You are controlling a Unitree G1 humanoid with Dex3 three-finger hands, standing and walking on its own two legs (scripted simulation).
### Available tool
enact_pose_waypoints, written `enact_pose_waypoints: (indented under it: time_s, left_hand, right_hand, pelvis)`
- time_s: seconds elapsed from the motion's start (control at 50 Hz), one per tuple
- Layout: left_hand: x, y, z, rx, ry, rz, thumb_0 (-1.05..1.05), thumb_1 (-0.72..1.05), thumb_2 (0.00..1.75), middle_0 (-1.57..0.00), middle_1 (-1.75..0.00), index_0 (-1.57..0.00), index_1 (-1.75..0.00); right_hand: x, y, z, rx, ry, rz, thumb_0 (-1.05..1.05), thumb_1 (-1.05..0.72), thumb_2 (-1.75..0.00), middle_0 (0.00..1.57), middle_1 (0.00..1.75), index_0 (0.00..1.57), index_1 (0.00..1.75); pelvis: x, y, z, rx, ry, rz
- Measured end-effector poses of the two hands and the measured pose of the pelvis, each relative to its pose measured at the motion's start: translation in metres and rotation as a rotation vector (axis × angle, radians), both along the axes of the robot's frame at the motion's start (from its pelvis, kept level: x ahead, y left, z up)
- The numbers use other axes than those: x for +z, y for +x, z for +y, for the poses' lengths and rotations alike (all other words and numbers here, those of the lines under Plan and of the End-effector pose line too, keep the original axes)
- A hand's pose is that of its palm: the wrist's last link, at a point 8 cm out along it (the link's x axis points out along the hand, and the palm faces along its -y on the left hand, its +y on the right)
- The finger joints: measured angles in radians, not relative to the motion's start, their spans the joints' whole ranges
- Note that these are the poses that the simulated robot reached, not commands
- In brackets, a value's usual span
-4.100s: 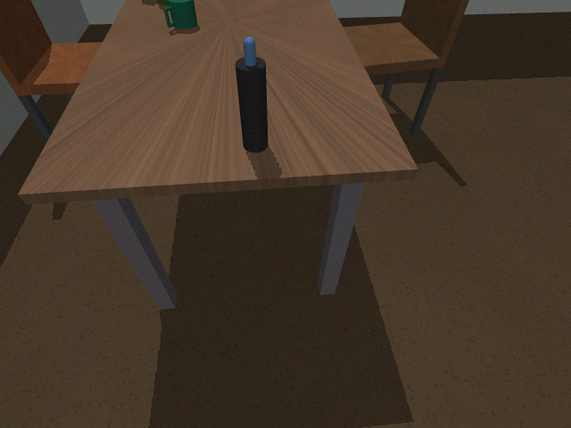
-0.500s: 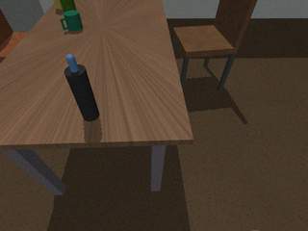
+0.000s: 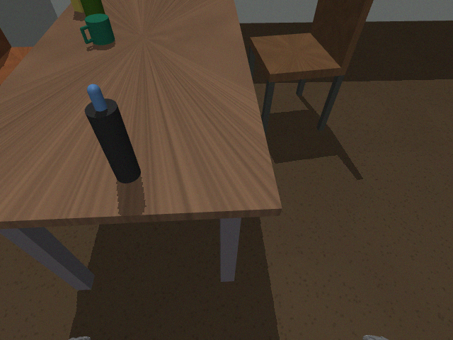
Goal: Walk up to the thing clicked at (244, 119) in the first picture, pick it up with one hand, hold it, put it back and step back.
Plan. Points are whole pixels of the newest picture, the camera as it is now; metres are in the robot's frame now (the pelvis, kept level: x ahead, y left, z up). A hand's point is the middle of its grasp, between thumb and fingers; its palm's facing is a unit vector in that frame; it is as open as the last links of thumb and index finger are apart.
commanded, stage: stand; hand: left
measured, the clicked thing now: (113, 136) +0.47 +0.23 +0.09
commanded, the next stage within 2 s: none
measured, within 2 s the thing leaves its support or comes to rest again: neither
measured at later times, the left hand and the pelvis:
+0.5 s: hand out of the picture +0.07 +0.24 -0.16, palm faces -0.02 -0.94 -0.34, open 7.4 cm; pelvis +0.00 -0.01 +0.00, yaw +1 degrees
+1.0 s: hand out of the picture +0.06 +0.24 -0.16, palm faces -0.01 -0.94 -0.34, open 7.4 cm; pelvis -0.01 -0.02 +0.00, yaw +1 degrees
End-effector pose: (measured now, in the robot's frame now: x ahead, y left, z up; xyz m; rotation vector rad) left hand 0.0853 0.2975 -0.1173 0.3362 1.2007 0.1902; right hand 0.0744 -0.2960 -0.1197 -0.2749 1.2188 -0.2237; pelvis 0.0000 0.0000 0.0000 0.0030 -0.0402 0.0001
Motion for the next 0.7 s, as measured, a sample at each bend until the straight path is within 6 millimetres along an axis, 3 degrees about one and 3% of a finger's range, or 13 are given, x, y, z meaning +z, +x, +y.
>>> enact_pose_waypoints:
  time_s: [0.4, 0.7]
  left_hand:
    - [-0.002, -0.011, -0.011, 0.012, -0.018, 0.011, 0.00, 0.90, 0.90, -0.21, -0.30, -0.20, -0.30]
    - [-0.001, -0.031, -0.011, 0.030, -0.008, 0.036, 0.00, 0.90, 0.90, -0.20, -0.30, -0.20, -0.30]
  right_hand:
    - [0.003, 0.004, -0.006, 0.029, -0.009, 0.001, 0.01, -0.91, -0.90, 0.21, 0.29, 0.20, 0.30]
    - [0.000, -0.008, -0.010, 0.037, -0.001, 0.027, 0.01, -0.91, -0.90, 0.21, 0.29, 0.20, 0.30]
  pelvis:
    - [0.002, -0.002, -0.007, 0.015, -0.002, -0.001]
    - [0.002, -0.007, -0.012, 0.022, -0.002, -0.001]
